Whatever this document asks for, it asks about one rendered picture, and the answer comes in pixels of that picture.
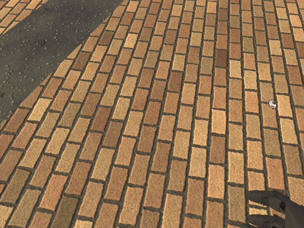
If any robot right hand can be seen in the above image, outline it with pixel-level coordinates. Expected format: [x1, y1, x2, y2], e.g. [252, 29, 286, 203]
[241, 190, 304, 228]

